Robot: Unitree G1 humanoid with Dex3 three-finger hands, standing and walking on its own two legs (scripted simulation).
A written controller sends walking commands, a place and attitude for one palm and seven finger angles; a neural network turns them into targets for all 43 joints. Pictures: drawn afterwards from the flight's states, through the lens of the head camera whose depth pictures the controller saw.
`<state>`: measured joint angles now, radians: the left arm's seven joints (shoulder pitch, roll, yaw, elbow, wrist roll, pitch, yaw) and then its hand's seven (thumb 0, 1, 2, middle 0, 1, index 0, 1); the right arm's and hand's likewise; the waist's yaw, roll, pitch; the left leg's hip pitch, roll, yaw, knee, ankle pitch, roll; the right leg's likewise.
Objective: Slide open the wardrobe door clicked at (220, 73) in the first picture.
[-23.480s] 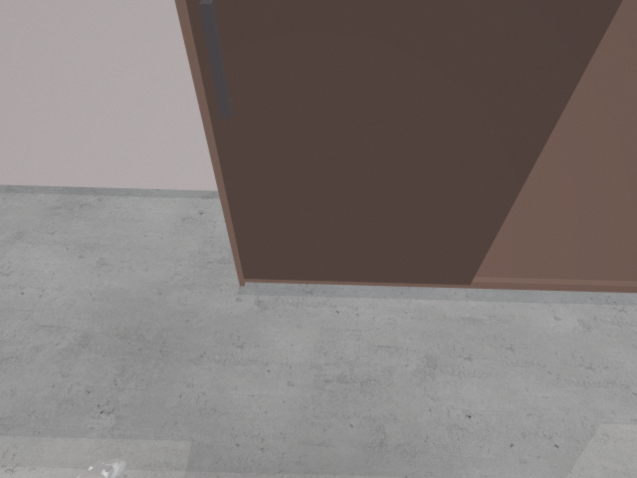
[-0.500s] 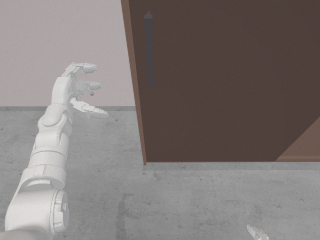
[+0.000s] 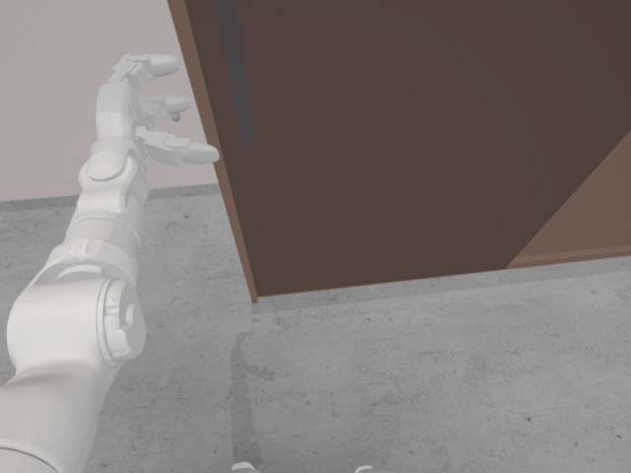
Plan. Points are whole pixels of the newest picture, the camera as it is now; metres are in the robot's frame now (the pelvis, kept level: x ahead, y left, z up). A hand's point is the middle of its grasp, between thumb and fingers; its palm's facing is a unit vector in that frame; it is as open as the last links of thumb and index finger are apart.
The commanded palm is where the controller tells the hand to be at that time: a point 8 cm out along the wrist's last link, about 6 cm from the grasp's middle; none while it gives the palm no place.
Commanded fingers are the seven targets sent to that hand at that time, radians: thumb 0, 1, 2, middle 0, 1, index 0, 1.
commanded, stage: move the hooked fingers beside the handle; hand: left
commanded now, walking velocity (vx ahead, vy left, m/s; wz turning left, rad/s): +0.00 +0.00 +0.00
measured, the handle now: (237, 68) +0.64 +0.06 +0.14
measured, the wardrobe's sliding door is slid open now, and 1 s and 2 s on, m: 0.00 0.00 0.00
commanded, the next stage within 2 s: feel for the door with the fingertips in 1.72 s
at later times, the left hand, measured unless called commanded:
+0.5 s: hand (195, 93) +0.58 +0.11 +0.14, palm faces +0.05 -1.00 +0.00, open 13.9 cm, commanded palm +0.55 +0.16 +0.14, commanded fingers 0.00 -0.50 0.30 -0.30 -1.20 -0.30 -1.20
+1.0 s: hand (195, 101) +0.56 +0.11 +0.15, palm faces +0.04 -1.00 -0.01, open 13.9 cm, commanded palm +0.54 +0.16 +0.14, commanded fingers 0.00 -0.50 0.30 -0.30 -1.20 -0.30 -1.20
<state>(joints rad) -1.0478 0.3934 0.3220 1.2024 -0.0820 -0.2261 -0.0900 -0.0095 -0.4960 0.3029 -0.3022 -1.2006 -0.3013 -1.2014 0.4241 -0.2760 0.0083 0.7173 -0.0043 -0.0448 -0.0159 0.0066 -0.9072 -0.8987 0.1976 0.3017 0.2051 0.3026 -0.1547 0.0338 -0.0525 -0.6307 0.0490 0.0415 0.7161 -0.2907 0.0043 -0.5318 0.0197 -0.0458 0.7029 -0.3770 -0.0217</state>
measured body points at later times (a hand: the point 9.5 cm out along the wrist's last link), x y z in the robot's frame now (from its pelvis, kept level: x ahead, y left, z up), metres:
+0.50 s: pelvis +0.01 +0.00 -0.01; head +0.13 +0.00 +0.43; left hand +0.57 +0.17 +0.14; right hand -0.08 -0.25 -0.11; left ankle +0.03 +0.12 -0.71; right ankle -0.02 -0.11 -0.71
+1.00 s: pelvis +0.01 +0.00 -0.01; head +0.11 +0.00 +0.43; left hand +0.55 +0.17 +0.15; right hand +0.00 -0.25 -0.13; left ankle +0.03 +0.12 -0.71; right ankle -0.02 -0.11 -0.71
